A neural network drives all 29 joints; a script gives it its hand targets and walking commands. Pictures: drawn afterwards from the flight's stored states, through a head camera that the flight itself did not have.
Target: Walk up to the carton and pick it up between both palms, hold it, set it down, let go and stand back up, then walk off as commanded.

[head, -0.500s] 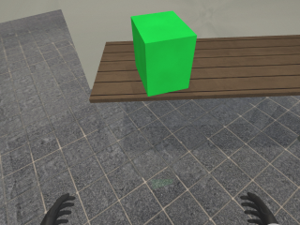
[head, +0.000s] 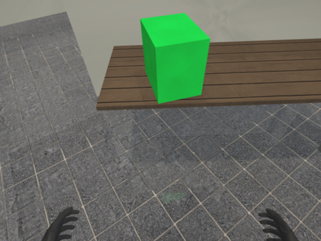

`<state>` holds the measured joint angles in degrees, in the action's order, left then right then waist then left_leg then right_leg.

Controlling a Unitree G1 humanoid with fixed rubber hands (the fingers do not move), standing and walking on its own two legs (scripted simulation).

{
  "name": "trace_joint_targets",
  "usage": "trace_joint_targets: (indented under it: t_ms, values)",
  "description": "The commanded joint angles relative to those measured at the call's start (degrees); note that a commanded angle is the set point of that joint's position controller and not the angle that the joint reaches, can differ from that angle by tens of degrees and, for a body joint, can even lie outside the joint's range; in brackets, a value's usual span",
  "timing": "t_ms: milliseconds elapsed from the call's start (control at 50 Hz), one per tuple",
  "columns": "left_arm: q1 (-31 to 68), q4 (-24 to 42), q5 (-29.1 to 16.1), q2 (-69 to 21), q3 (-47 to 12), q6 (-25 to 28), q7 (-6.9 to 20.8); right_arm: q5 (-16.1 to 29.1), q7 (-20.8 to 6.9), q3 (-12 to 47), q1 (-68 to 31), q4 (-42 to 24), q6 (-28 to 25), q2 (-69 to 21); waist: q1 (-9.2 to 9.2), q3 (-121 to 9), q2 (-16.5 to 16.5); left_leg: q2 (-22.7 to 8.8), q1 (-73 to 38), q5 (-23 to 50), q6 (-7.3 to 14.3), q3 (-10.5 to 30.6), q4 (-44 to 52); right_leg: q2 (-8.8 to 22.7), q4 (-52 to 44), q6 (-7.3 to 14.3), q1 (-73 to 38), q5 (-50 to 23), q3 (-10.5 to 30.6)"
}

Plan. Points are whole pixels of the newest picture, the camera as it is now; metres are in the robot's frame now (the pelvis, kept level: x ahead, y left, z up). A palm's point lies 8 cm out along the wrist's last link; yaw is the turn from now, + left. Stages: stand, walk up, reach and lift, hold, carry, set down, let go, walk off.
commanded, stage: stand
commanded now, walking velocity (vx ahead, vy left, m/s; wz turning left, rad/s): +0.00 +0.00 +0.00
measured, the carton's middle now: (171, 57) +0.94 -0.04 -0.04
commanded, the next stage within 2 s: none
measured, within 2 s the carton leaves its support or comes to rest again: neither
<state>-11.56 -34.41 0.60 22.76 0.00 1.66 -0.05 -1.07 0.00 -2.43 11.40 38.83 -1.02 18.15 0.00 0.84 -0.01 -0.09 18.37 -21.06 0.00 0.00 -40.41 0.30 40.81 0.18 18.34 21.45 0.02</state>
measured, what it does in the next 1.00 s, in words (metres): stands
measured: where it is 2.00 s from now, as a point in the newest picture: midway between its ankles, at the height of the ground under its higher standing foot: outside the picture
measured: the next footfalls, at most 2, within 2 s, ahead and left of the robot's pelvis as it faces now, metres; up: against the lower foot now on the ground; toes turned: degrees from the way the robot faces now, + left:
none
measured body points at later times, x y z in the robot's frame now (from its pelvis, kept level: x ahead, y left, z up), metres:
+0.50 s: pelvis -0.01 +0.00 +0.00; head -0.02 +0.00 +0.45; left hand +0.16 +0.29 -0.06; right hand +0.13 -0.28 -0.09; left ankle +0.01 +0.12 -0.72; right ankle +0.00 -0.12 -0.72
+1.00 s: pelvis -0.02 +0.00 +0.00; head -0.02 +0.00 +0.45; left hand +0.15 +0.30 -0.06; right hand +0.12 -0.28 -0.10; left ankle +0.01 +0.12 -0.72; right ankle +0.00 -0.12 -0.72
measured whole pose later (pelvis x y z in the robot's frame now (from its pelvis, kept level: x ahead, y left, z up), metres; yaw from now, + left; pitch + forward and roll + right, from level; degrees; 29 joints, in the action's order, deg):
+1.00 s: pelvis -0.02 +0.00 +0.00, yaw +0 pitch -2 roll +0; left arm -11.6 -35.1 0.6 23.0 0.0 1.7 -0.1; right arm -1.1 0.0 -2.4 11.4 42.8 -1.0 18.3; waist 0.0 0.8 0.0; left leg -0.1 18.4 -19.8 0.0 0.0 -40.4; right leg 0.3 40.8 0.2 18.3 20.2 0.0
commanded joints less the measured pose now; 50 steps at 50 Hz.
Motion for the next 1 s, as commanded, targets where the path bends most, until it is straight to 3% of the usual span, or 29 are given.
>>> trace_joint_targets:
  t_ms: [0, 40, 60, 80, 140, 160, 200, 220, 240, 320, 340, 360, 400, 420, 480, 540, 560, 600, 640, 680, 700, 720, 780, 800, 820, 840, 900, 920, 980]
  values:
    - [2.3, -0.2, 0.9, 10.0, 4.0, 2.3, -0.6, 0.1, -0.1, -3.7, -3.0, -1.6, -1.8, 13.2, -0.53, -5.9, 2.1, -4.2, -2.1, 14.7, 4.1, 4.9, 6.0, 5.7, -6.9, 4.6, -3.5, -16.5, 6.1]
    - [3.1, 0.6, 0.9, 8.8, 3.6, 2.2, -0.7, 0.1, 0.1, -3.3, -3.1, -1.5, -2.0, 12.3, -0.22, -5.2, 2.8, -4.7, -1.7, 12.9, 4.4, 5.9, 6.9, 6.0, -7.0, 4.2, -3.0, -15.6, 5.5]
    - [3.2, 0.7, 0.6, 8.4, 3.4, 2.0, -0.6, -0.6, 0.0, -3.3, -5.4, -1.8, -2.1, 13.7, 1.08, -3.3, 2.3, -5.1, -1.4, 12.2, 4.7, 6.7, 8.1, 5.1, -6.8, 4.1, -2.0, -13.4, 5.0]
    - [3.2, 1.1, 1.0, 10.1, 4.2, 1.9, -0.7, 0.2, 0.2, -3.7, -3.4, -1.3, -2.2, 13.4, -0.16, -3.1, 2.1, -5.2, -1.3, 11.0, 4.3, 6.6, 7.7, 4.9, -6.9, 4.1, -1.1, -12.7, 4.9]
    - [1.7, 0.5, 0.5, 10.3, 4.1, 2.2, -0.5, 0.1, -0.1, -3.4, -2.8, -1.0, -2.1, 13.7, -0.09, -3.6, -0.9, -5.2, -1.0, 9.2, 4.7, 6.8, 8.8, 4.8, -6.9, 4.1, -2.0, -11.3, 5.8]
    - [2.4, 0.0, 0.5, 9.4, 3.9, 2.1, -0.4, -0.1, 0.0, -3.1, -3.5, -0.4, -2.1, 13.8, 0.38, -2.1, 0.5, -5.5, 0.0, 8.7, 4.9, 7.6, 10.0, 4.5, -6.8, 4.2, -1.5, -9.6, 5.0]
    - [2.2, 0.1, 0.9, 10.3, 4.3, 1.6, -0.5, -0.3, 0.2, -3.4, -3.2, -0.3, -2.2, 14.5, 0.07, -1.5, -0.8, -6.0, 1.6, 7.2, 4.8, 8.3, 10.2, 3.7, -6.4, 3.8, -2.4, -9.5, 4.7]
    - [1.7, -0.1, 0.6, 9.9, 4.0, 1.7, -0.6, -0.3, -0.1, -3.3, -4.8, -0.5, -2.2, 13.3, 0.86, -2.3, -0.1, -5.6, 1.5, 7.4, 4.6, 8.3, 10.4, 3.8, -6.3, 3.6, -3.1, -9.3, 4.5]
    - [2.3, -0.2, 0.8, 9.6, 4.0, 1.7, -0.5, -0.2, 0.0, -3.2, -3.9, -0.4, -2.0, 13.7, 0.24, -0.8, 2.1, -5.1, 1.3, 6.6, 4.0, 7.2, 10.8, 4.4, -7.8, 3.8, -1.4, -8.0, 5.8]
    - [2.3, -0.1, 1.0, 9.7, 3.7, 2.0, -0.5, -0.3, -0.1, -3.1, -3.6, 0.4, -2.1, 13.2, -0.78, -0.2, 0.7, -5.0, 0.4, 6.0, 4.0, 7.5, 10.4, 4.5, -8.5, 3.8, -0.1, -7.6, 6.0]
    - [2.8, -0.5, 0.9, 10.7, 4.1, 1.7, -0.5, -0.1, 0.0, -3.4, -3.8, 0.7, -2.0, 14.1, 0.27, 0.6, 0.1, -5.7, 2.0, 4.1, 4.8, 8.7, 11.0, 4.0, -8.2, 4.2, 0.0, -6.7, 5.8]
    - [2.7, -0.5, 1.2, 9.8, 3.8, 1.6, -0.4, -0.2, 0.0, -3.4, -5.0, 0.4, -2.2, 13.5, -0.05, -1.2, 0.7, -5.9, 2.1, 2.3, 4.7, 8.9, 11.5, 3.6, -7.8, 3.6, -1.8, -7.1, 4.8]
    - [2.2, -0.5, 0.8, 10.2, 4.2, 2.0, -0.2, -0.2, -0.1, -3.2, -3.8, 1.2, -2.4, 14.0, 0.51, -1.5, 0.1, -5.9, 1.4, 5.0, 5.0, 9.1, 12.3, 4.3, -7.8, 4.1, -1.9, -7.4, 5.6]
    - [2.2, -0.3, 1.1, 9.3, 3.6, 2.0, -0.2, -0.4, -0.3, -3.2, -6.1, 0.8, -2.1, 13.8, 0.51, -0.3, 1.8, -5.1, 1.4, 6.2, 4.1, 7.2, 11.1, 4.0, -8.2, 3.5, -1.2, -9.6, 4.7]
    - [3.6, -0.4, 1.1, 10.4, 3.6, 2.1, -0.2, 0.3, -0.1, -3.4, -4.6, 1.0, -2.2, 13.1, -0.43, -0.7, 3.1, -4.6, 0.0, 7.1, 3.7, 6.5, 9.5, 5.4, -10.3, 4.1, -0.5, -8.8, 6.2]
    - [3.7, -0.2, 0.5, 8.7, 3.5, 1.9, -0.2, -0.1, 0.0, -3.3, -4.0, 1.1, -2.3, 13.8, 0.13, -2.2, -0.8, -5.8, 0.4, 6.1, 4.3, 8.0, 11.8, 4.0, -7.7, 3.4, -2.5, -9.1, 4.7]
    - [3.8, 0.1, 0.7, 9.3, 3.5, 2.0, -0.2, -0.4, 0.0, -3.6, -4.5, 1.0, -2.3, 14.6, 0.35, -1.1, 1.8, -5.7, 1.5, 7.5, 4.2, 8.0, 11.1, 4.2, -7.6, 3.3, -2.4, -11.0, 4.5]
    - [3.8, -0.1, 0.7, 10.0, 3.7, 2.2, -0.2, -0.5, -0.1, -2.8, -3.8, 1.9, -2.2, 12.8, -0.02, -0.4, 0.2, -5.9, 0.7, 6.7, 4.8, 9.1, 11.9, 4.4, -7.9, 3.4, -0.8, -9.4, 5.7]
    - [1.7, -1.1, 0.7, 10.2, 3.9, 2.1, -0.5, -0.1, -0.2, -3.1, -3.9, 1.4, -2.2, 14.4, 0.29, -2.7, -0.6, -5.0, -0.3, 10.6, 3.8, 6.8, 11.1, 4.1, -8.0, 3.5, -3.4, -12.1, 4.7]
    - [2.5, -1.0, 0.7, 9.4, 3.4, 2.1, -0.4, 0.0, -0.2, -3.4, -6.1, 1.6, -2.2, 14.1, 0.36, -3.2, 1.1, -5.3, -2.1, 13.2, 3.8, 6.8, 8.9, 5.3, -8.5, 3.7, -2.4, -14.1, 5.4]
    - [1.7, -0.9, 0.3, 8.8, 3.3, 2.1, -0.2, 0.2, -0.2, -3.1, -5.3, 1.4, -2.2, 13.9, 0.77, -2.4, 1.6, -4.8, -1.1, 11.8, 3.7, 6.8, 10.2, 4.8, -8.1, 3.8, -2.6, -12.5, 5.4]
    - [3.0, -1.3, 0.8, 10.2, 3.6, 1.6, -0.5, 0.2, -0.2, -3.7, -4.3, 2.3, -1.8, 14.2, -0.41, -2.5, 1.7, -5.0, -1.7, 11.7, 3.7, 6.8, 10.2, 5.0, -9.3, 3.7, -3.0, -13.9, 5.3]
    - [3.2, -0.8, 0.7, 9.4, 3.4, 1.7, -0.4, 0.2, 0.0, -3.2, -4.8, 1.9, -2.2, 14.0, 0.45, -2.4, 3.0, -6.0, -0.7, 7.7, 4.1, 7.8, 11.2, 4.8, -9.4, 3.6, -2.7, -10.7, 5.7]
    - [3.7, -1.2, 0.6, 10.6, 3.7, 1.8, -0.5, 0.5, -0.2, -3.1, -3.7, 1.9, -2.1, 12.7, -0.85, -2.0, 0.3, -5.6, 0.0, 7.7, 4.2, 7.9, 12.1, 4.9, -8.9, 3.8, -3.1, -11.1, 5.6]
    - [3.7, -0.8, 0.5, 9.6, 3.6, 1.9, -0.2, 0.2, 0.0, -3.0, -4.4, 1.8, -2.2, 13.4, -0.28, -1.1, -1.0, -5.8, 0.2, 8.2, 4.1, 7.4, 11.6, 4.9, -8.5, 3.6, -2.9, -11.4, 5.5]
    - [3.7, -0.8, 0.4, 10.2, 3.9, 2.0, -0.4, 0.3, -0.1, -2.7, -4.6, 1.7, -2.2, 12.2, -0.28, -1.2, 1.0, -5.5, 0.7, 8.2, 4.1, 8.2, 11.5, 4.9, -8.7, 4.0, -2.1, -10.7, 6.3]
    - [4.2, -1.5, 0.9, 10.3, 3.6, 2.1, -0.5, 0.2, 0.0, -3.0, -4.8, 2.5, -2.0, 13.8, -0.35, -0.4, 2.2, -4.7, 0.3, 6.1, 3.6, 7.3, 11.4, 4.9, -9.9, 4.3, -1.4, -8.1, 6.6]
    - [3.0, -0.8, 0.9, 8.5, 3.4, 2.0, -0.3, -0.5, -0.2, -3.5, -5.2, 2.1, -2.1, 14.6, 0.53, -0.9, 0.7, -5.0, 0.5, 5.0, 4.0, 7.2, 11.1, 4.7, -9.4, 3.8, -1.4, -7.6, 5.9]
    - [3.4, -1.2, 0.7, 9.3, 3.5, 2.1, -0.3, -0.1, -0.2, -3.1, -4.6, 2.8, -2.1, 13.6, -0.1, 0.1, 1.0, -4.8, 0.9, 5.2, 3.8, 7.3, 11.6, 5.2, -10.4, 4.1, -0.7, -6.8, 6.8]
